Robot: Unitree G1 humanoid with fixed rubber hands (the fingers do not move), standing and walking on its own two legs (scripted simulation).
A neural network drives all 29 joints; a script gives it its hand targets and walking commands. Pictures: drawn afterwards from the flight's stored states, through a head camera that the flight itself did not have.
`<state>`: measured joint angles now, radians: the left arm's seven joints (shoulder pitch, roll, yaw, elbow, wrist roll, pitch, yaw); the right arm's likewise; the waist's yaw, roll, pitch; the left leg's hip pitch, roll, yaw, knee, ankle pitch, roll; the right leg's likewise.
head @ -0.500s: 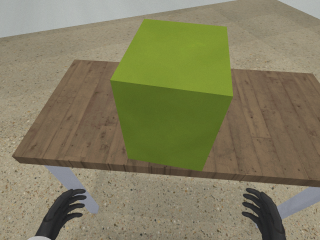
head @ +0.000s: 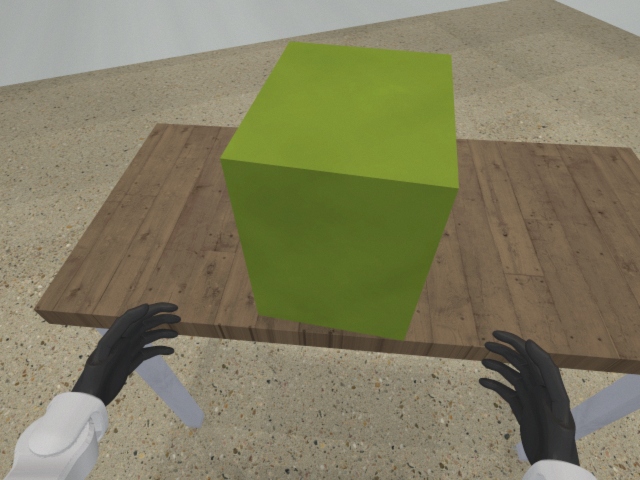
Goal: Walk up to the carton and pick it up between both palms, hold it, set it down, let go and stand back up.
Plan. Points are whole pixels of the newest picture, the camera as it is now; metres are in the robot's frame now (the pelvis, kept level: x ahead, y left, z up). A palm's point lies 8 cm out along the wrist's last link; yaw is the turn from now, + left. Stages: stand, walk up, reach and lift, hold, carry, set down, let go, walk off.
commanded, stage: reach and lift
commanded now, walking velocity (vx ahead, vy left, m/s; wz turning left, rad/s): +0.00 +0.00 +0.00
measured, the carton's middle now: (347, 194) +0.46 +0.00 +0.11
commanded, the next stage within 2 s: none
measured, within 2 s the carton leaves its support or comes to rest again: neither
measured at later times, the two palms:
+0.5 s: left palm (89, 323) +0.25 +0.27 +0.11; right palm (527, 346) +0.24 -0.17 +0.12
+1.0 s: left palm (99, 217) +0.33 +0.26 +0.19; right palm (519, 256) +0.32 -0.17 +0.16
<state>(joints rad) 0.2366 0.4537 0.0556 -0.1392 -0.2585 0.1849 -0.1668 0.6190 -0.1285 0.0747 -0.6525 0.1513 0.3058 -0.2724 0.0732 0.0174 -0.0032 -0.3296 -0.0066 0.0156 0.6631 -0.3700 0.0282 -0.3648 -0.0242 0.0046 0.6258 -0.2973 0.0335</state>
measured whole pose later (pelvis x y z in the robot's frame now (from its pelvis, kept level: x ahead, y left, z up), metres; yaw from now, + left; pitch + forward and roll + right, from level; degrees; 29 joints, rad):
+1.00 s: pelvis +0.00 +0.01 +0.01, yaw +0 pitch -3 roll -2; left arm -0.42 0.44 0.15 0.02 -0.26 0.70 -0.12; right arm -0.27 -0.14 -0.12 -0.04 0.23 0.56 -0.27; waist 0.02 -0.02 0.01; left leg -0.15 0.00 0.02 0.53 -0.32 0.02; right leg -0.14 -0.01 0.00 0.40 -0.20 0.04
